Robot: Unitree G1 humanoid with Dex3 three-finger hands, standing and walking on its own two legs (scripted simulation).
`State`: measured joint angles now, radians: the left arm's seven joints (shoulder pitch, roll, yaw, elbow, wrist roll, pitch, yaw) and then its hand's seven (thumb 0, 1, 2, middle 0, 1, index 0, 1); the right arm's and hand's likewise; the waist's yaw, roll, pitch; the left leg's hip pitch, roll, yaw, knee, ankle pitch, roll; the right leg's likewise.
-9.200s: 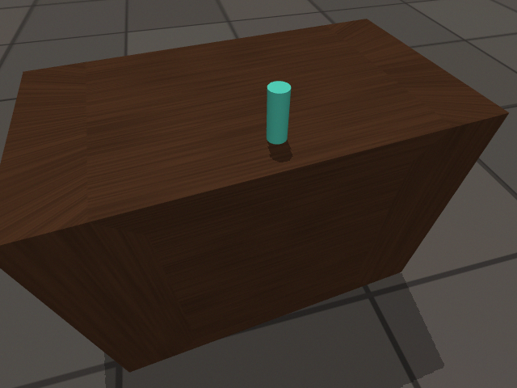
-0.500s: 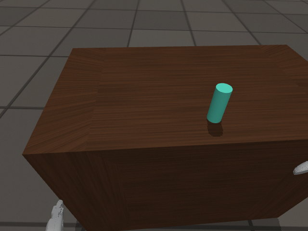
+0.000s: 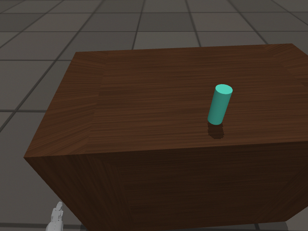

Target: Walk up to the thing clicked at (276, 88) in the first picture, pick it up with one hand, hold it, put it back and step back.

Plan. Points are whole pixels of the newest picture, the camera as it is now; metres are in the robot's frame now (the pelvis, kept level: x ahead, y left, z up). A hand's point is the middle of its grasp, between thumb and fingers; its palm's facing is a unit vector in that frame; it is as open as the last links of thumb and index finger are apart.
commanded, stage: go down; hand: right
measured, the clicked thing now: (219, 105) +0.46 -0.19 +0.09
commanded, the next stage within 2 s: none
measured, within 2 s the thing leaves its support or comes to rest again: neither
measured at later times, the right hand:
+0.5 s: hand out of the picture +0.35 -0.36 +0.19, palm faces +0.16 +0.99 -0.04, open 17.7 cm
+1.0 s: hand out of the picture +0.37 -0.37 +0.20, palm faces +0.14 +0.99 +0.00, open 17.7 cm
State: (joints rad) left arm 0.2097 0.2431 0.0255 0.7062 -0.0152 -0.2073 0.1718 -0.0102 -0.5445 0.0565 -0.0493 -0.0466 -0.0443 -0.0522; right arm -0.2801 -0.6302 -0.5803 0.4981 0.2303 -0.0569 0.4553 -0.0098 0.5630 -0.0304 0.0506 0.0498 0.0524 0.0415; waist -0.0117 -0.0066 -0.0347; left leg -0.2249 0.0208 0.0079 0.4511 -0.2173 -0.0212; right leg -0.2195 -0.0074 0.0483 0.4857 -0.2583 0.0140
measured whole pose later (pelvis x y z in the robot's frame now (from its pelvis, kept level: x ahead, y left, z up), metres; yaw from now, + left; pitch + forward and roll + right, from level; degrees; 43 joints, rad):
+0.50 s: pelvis +0.00 +0.00 +0.00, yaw +1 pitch +4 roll +1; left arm 0.24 0.27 -0.04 0.69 -0.01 -0.25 0.21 -0.01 -0.55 0.07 -0.05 -0.05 -0.05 -0.06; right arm -0.54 -0.78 -0.61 0.85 0.23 0.01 0.58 -0.01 0.60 -0.03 0.04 0.05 0.05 0.04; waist 0.02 -0.01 -0.06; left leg -0.33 0.01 0.00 0.49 -0.22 -0.02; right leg -0.33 -0.02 0.04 0.54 -0.27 0.02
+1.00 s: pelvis +0.01 +0.00 -0.01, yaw +1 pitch +6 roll +1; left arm 0.23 0.27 -0.06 0.66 -0.01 -0.24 0.22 -0.01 -0.55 0.07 -0.05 -0.05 -0.05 -0.06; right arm -0.62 -0.87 -0.62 0.95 0.23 0.05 0.65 -0.01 0.60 -0.04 0.04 0.05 0.05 0.04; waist 0.04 -0.01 -0.06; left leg -0.38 0.00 0.01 0.51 -0.24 -0.02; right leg -0.39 -0.02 0.05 0.58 -0.30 0.01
